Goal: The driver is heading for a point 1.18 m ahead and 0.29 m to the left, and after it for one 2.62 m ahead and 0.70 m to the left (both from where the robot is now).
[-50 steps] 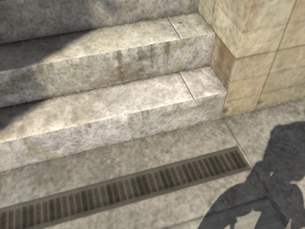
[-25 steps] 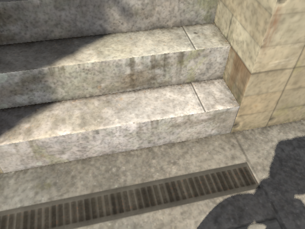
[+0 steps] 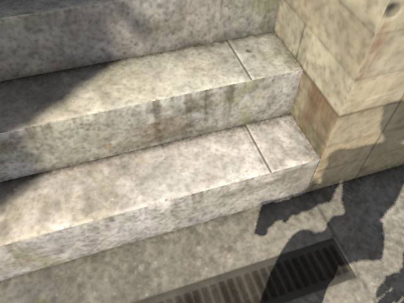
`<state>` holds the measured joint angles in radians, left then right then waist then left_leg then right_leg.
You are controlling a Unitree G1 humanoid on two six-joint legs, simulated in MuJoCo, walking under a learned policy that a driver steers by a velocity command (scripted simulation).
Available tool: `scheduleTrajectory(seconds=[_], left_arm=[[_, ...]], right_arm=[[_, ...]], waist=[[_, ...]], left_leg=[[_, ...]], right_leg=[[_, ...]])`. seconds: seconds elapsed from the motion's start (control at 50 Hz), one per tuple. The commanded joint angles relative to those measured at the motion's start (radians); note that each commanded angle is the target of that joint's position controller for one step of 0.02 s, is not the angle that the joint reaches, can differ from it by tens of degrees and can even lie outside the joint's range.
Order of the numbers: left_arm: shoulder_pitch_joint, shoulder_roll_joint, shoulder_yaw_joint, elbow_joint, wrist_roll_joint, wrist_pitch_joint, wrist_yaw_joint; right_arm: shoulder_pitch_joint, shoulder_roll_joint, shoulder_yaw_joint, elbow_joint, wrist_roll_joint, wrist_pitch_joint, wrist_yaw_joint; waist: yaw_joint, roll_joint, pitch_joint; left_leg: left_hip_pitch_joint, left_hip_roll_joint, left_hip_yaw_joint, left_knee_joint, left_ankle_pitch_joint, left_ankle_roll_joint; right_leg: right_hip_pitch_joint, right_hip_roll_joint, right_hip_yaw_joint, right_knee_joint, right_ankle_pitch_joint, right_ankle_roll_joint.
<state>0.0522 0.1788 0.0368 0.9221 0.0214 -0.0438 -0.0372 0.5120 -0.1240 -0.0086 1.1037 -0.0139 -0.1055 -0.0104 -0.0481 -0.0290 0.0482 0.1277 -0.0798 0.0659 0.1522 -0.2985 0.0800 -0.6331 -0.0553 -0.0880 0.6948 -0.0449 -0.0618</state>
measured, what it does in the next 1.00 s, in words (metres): walks ahead, turning left: right foot, then left foot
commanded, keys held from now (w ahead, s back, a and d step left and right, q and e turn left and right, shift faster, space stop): w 0.42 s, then w+q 0.58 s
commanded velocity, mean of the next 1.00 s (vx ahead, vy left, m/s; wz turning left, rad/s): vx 0.49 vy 0.00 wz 0.22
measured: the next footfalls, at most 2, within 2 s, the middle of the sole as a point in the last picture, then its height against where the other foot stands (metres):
right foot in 0.12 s outside the picture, level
left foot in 0.64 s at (174, 295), level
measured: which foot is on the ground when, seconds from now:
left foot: down 0.00-0.12, up 0.14-0.62, down 0.64-1.00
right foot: up 0.00-0.10, down 0.12-0.66, up 0.68-1.00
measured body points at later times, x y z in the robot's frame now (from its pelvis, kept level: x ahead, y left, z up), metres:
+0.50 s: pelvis +0.29 -0.02 +0.01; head +0.32 -0.03 +0.46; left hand +0.22 +0.21 -0.13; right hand +0.45 -0.24 -0.12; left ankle +0.45 +0.12 -0.69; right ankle +0.21 -0.08 -0.74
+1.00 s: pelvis +0.51 +0.02 +0.00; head +0.53 +0.05 +0.45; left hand +0.63 +0.26 -0.12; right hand +0.55 -0.23 -0.13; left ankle +0.45 +0.07 -0.74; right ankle +0.55 -0.09 -0.54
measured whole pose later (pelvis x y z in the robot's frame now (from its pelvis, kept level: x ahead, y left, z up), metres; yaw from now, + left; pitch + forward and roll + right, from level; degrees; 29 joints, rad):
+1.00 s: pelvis +0.51 +0.02 +0.00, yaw +16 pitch +4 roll +0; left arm 0.08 0.16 0.02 0.81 0.06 -0.03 0.01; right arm 0.40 -0.19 -0.05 0.95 -0.02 -0.06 -0.05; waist -0.07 -0.04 -0.03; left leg -0.22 -0.14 -0.12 0.42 -0.26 0.12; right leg -0.89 -0.04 -0.02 1.66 -0.31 0.02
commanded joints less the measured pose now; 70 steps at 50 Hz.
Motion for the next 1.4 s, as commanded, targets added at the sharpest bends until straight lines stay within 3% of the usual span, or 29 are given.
scheduleTrajectory(seconds=[0.02,0.1,0.12,0.14,0.16,0.18,0.22,0.34,0.48,0.54,0.6,0.64,0.66,0.68,0.72,0.76,0.88,0.94,1.04,1.12,1.18,1.22,1.24,1.26,1.28,1.3,1.32,1.36,1.4], left_arm=[[-0.091,0.043,0.005,-0.079,-0.004,-0.015,0.004],[0.258,0.114,0.046,0.031,0.002,-0.039,0.032],[0.398,0.18,0.069,0.064,0.028,-0.048,0.044],[0.463,0.273,0.093,0.065,0.046,-0.047,0.046],[0.363,0.227,0.086,0.062,0.008,-0.035,0.037],[0.241,0.184,0.07,0.039,-0.009,-0.039,0.035],[0.193,0.11,0.048,0.055,-0.015,-0.064,0.036],[0.3,0.084,0.014,0.128,-0.019,-0.091,0.036],[0.371,0.118,0.005,0.143,-0.015,-0.095,0.051],[0.405,0.075,-0.001,0.154,-0.005,-0.101,0.065],[0.366,0.14,0.015,0.132,-0.002,-0.097,0.065],[0.3,0.156,0.016,0.097,-0.018,-0.091,0.065],[0.33,0.056,-0.007,0.045,-0.036,-0.095,0.059],[0.396,0.076,0.003,0.059,-0.007,-0.083,0.052],[0.258,0.08,0.008,0.014,0.022,-0.083,0.059],[0.217,0.079,0.013,-0.019,0.031,-0.057,0.065],[0.131,0.032,-0.004,-0.101,0.064,-0.014,0.054],[0.047,0.001,-0.019,-0.149,0.033,-0.005,0.05],[-0.193,0.028,-0.024,-0.332,0.05,0.005,0.057],[-0.398,-0.049,-0.074,-0.508,0.047,0.003,0.067],[-0.49,-0.066,-0.11,-0.642,0.052,0.011,0.08],[-0.344,-0.118,-0.125,-0.648,0.017,0.05,0.073],[-0.086,-0.024,-0.08,-0.533,0.003,0.059,0.085],[0.257,0.047,-0.026,-0.44,-0.008,0.059,0.101],[0.395,0.154,0.027,-0.388,0.016,0.063,0.119],[0.374,0.34,0.066,-0.358,0.038,0.063,0.137],[0.208,0.29,0.067,-0.398,-0.004,0.079,0.138],[-0.095,0.083,0.016,-0.377,0.0,0.084,0.144],[-0.116,-0.044,-0.012,-0.308,0.016,0.086,0.154]], right_arm=[[0.049,-0.141,-0.021,-0.016,-0.001,-0.015,-0.011],[-0.009,-0.19,-0.035,-0.024,-0.005,-0.006,-0.014],[-0.003,-0.16,-0.024,-0.044,0.001,-0.007,-0.011],[0.122,-0.038,-0.004,-0.065,0.041,-0.003,0.002],[0.028,-0.147,-0.031,-0.068,0.02,-0.003,0.001],[-0.077,-0.161,-0.038,-0.109,0.015,-0.006,0.006],[-0.142,-0.13,-0.036,-0.109,-0.008,-0.003,0.014],[-0.246,-0.111,-0.041,-0.142,-0.042,0.047,0.039],[-0.531,-0.087,-0.015,-0.236,-0.003,0.037,0.024],[-0.435,-0.089,-0.011,-0.204,-0.02,0.044,0.009],[-0.339,-0.126,-0.033,-0.17,-0.039,0.023,-0.002],[-0.094,-0.174,-0.065,-0.095,-0.055,-0.003,-0.009],[-0.03,-0.319,-0.103,-0.09,-0.07,-0.007,-0.018],[-0.053,-0.317,-0.111,-0.072,-0.026,0.007,-0.001],[-0.214,-0.209,-0.091,-0.123,-0.002,0.02,0.011],[-0.25,-0.157,-0.071,-0.142,0.008,0.012,0.0],[-0.142,-0.205,-0.073,-0.169,0.0,0.029,-0.03],[-0.069,-0.187,-0.064,-0.182,-0.016,0.039,-0.048],[0.093,-0.24,-0.079,-0.154,-0.005,0.02,-0.064],[0.129,-0.242,-0.072,-0.135,-0.022,0.013,-0.059],[0.067,-0.24,-0.058,-0.116,0.015,0.049,-0.062],[0.008,-0.248,-0.069,-0.162,0.025,0.087,-0.062],[-0.136,-0.326,-0.086,-0.244,0.038,0.085,-0.037],[-0.26,-0.448,-0.136,-0.296,0.068,0.048,-0.017],[-0.345,-0.462,-0.152,-0.314,0.102,0.007,-0.002],[-0.331,-0.291,-0.122,-0.387,0.087,-0.013,0.033],[-0.141,-0.232,-0.11,-0.401,0.018,0.0,0.048],[-0.193,-0.188,-0.109,-0.42,-0.036,0.08,0.024],[-0.196,-0.098,-0.077,-0.406,-0.072,0.132,-0.008]], waist=[[0.028,0.118,0.088],[0.185,0.116,-0.112],[0.229,0.06,-0.206],[0.172,-0.169,-0.332],[0.15,-0.044,-0.286],[0.108,-0.018,-0.126],[0.055,0.06,-0.017],[0.023,0.002,0.002],[0.092,-0.051,0.013],[0.052,-0.073,-0.022],[0.005,-0.067,-0.071],[-0.119,-0.023,-0.162],[-0.076,0.219,-0.187],[-0.014,0.181,-0.259],[0.028,0.029,-0.077],[0.072,0.023,-0.034],[0.048,0.085,-0.144],[0.0,0.167,-0.162],[-0.06,0.074,-0.046],[-0.111,0.147,0.07],[-0.078,0.097,0.09],[0.008,0.082,-0.1],[0.124,0.089,-0.271],[0.298,0.227,-0.478],[0.401,0.124,-0.553],[0.304,-0.504,-0.607],[0.161,-0.411,-0.685],[-0.024,-0.155,-0.284],[-0.063,-0.1,-0.07]], left_leg=[[-0.068,0.275,-0.081,0.015,0.772,0.079],[-0.049,0.26,-0.042,0.477,1.032,0.053],[-0.226,0.226,-0.029,0.733,0.74,0.051],[-0.631,0.035,0.012,1.172,-0.025,0.006],[-0.731,0.043,-0.118,1.237,-0.138,0.027],[-0.764,0.107,-0.126,1.181,-0.03,0.034],[-0.681,0.153,-0.118,1.06,0.051,0.029],[-0.686,0.184,-0.059,0.857,0.156,-0.022],[-0.641,0.121,0.02,0.425,0.354,-0.047],[-0.602,0.112,0.004,0.486,0.24,0.0],[-0.488,0.023,0.054,0.435,0.076,0.055],[-0.183,0.06,-0.04,0.286,0.211,0.118],[0.04,0.364,-0.462,0.268,0.537,0.265],[0.065,0.439,-0.71,0.174,0.571,0.358],[-0.193,0.375,-0.515,0.113,0.404,0.294],[-0.322,0.278,-0.376,0.107,0.543,0.222],[-0.278,0.205,-0.299,0.242,0.892,0.176],[-0.218,0.214,-0.38,0.233,0.797,0.23],[0.063,0.316,-0.627,0.193,0.327,0.286],[0.114,0.37,-0.623,0.152,0.396,0.242],[-0.205,0.24,-0.462,-0.005,0.422,0.12],[-0.506,0.225,-0.385,-0.163,0.774,0.114],[-0.559,0.155,-0.265,0.006,1.4,0.073],[-0.522,0.182,-0.3,0.26,1.838,-0.002],[-0.474,0.136,-0.32,0.592,1.556,-0.048],[-0.633,-0.173,-0.282,1.159,-0.058,-0.129],[-0.628,-0.14,-0.384,1.525,-0.12,-0.121],[-0.788,-0.008,-0.237,1.524,0.044,-0.112],[-0.829,-0.004,-0.167,1.625,0.145,-0.109]], right_leg=[[0.071,0.05,-0.037,-0.109,0.009,-0.034],[0.472,0.122,-0.036,-0.231,-0.057,-0.11],[0.697,-0.032,0.126,-0.246,-0.178,-0.15],[1.001,-0.355,0.677,-0.321,-0.336,-0.326],[0.909,-0.329,0.802,-0.461,-0.451,-0.295],[0.749,-0.299,0.623,-0.492,-0.451,-0.256],[0.549,-0.231,0.448,-0.555,-0.218,-0.205],[0.497,-0.136,0.181,-0.577,0.182,-0.138],[0.561,-0.09,0.059,-0.574,0.328,-0.084],[0.639,-0.157,0.027,-0.47,0.446,-0.106],[0.689,-0.167,-0.004,-0.211,0.813,-0.095],[0.492,-0.117,-0.03,0.179,0.571,-0.049],[0.129,0.04,-0.095,0.595,-0.107,0.006],[-0.013,0.1,0.072,0.751,-0.42,0.005],[-0.041,0.009,0.118,0.732,-0.266,0.01],[0.015,-0.005,0.1,0.659,-0.227,0.041],[-0.134,0.029,0.039,0.736,-0.147,0.079],[-0.267,0.045,0.008,0.944,-0.223,0.091],[-0.843,-0.006,0.118,1.319,-0.459,0.057],[-1.165,0.014,0.151,1.62,-0.785,0.014],[-0.822,-0.029,0.108,1.148,-0.79,-0.005],[-0.087,0.018,0.004,0.831,-0.49,-0.031],[0.312,0.094,-0.034,0.769,-0.43,-0.022],[0.635,0.077,0.055,0.683,-0.225,-0.035],[0.704,0.042,0.191,0.355,-0.207,-0.057],[0.703,-0.336,0.741,-0.017,0.439,-0.197],[0.541,-0.409,1.042,-0.169,0.384,-0.238],[0.228,-0.307,0.788,-0.093,-0.317,-0.188],[-0.024,-0.213,0.513,-0.015,-0.57,-0.133]])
